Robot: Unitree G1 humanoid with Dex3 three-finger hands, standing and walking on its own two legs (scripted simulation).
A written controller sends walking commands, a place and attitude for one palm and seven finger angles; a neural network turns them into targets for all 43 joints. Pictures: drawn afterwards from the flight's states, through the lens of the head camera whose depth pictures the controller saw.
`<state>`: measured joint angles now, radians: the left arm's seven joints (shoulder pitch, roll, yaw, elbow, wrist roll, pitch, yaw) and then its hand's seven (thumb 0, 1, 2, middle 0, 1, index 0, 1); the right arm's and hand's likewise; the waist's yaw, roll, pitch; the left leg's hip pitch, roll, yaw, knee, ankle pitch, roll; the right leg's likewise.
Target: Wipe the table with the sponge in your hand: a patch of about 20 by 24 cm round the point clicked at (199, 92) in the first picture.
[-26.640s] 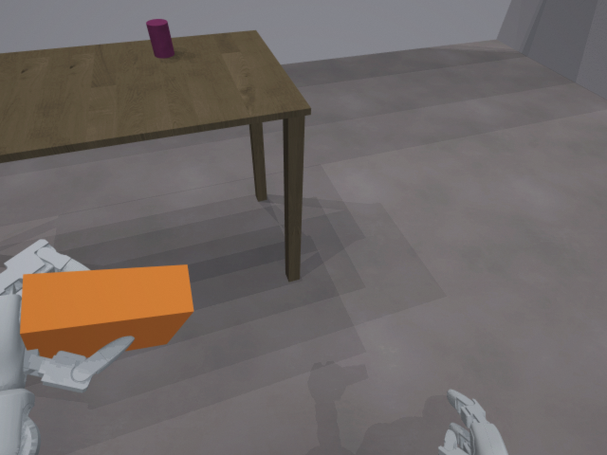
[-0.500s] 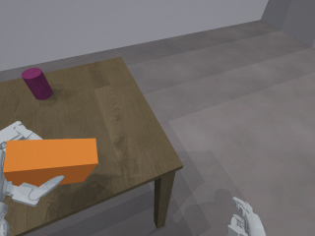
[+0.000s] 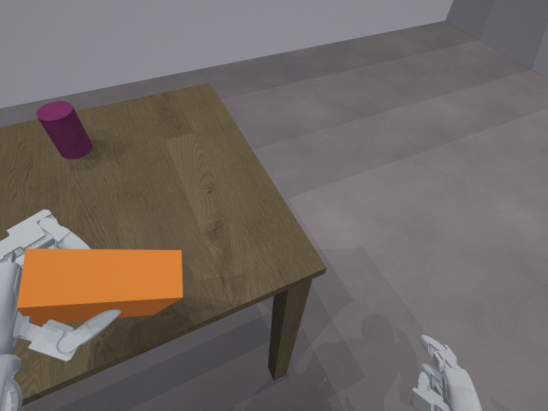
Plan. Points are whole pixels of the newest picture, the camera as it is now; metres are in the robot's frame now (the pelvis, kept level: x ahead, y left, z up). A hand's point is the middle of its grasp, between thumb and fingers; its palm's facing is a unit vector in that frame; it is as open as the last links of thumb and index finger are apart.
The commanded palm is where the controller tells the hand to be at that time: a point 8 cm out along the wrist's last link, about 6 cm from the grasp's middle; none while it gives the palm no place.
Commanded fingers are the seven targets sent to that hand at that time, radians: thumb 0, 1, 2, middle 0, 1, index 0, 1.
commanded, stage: come to a stop and stand still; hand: left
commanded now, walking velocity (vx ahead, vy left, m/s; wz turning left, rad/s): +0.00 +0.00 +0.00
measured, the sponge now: (126, 287) +0.22 +0.18 +0.13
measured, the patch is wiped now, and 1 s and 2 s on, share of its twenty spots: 0.00 0.00 0.00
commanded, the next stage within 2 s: look again from close up in 0.66 s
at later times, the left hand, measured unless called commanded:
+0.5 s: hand out of the picture +0.23 +0.32 +0.17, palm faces +0.40 -0.84 -0.36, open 9.2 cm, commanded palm +0.17 +0.35 +0.18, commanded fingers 0.00 0.10 1.30 -1.20 -1.60 -1.20 -1.60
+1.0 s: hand out of the picture +0.22 +0.31 +0.16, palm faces +0.41 -0.84 -0.36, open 9.2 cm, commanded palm +0.17 +0.34 +0.18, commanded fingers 0.00 0.10 1.30 -1.20 -1.60 -1.20 -1.60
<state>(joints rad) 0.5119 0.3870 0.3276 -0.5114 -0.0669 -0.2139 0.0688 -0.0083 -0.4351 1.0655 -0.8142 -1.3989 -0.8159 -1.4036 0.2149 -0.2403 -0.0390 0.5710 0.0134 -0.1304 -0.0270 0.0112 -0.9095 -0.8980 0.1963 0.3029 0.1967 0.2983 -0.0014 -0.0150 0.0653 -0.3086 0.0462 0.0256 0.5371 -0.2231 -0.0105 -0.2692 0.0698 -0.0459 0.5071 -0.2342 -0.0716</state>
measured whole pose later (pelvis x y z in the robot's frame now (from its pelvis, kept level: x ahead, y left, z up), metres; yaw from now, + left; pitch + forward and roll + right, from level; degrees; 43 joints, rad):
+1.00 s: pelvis +0.02 +0.06 +0.01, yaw +2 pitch -1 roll -2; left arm 0.43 0.36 0.33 -0.45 -0.03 -0.19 0.12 -0.01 -0.44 1.07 -0.82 -1.40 -0.82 -1.40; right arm 0.22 -0.19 0.02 0.59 0.01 -0.12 -0.03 0.01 -0.91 -0.90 0.20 0.30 0.20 0.30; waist 0.02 -0.02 0.03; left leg -0.23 -0.03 0.03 0.44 -0.20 0.06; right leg -0.16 0.01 -0.02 0.37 -0.19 0.01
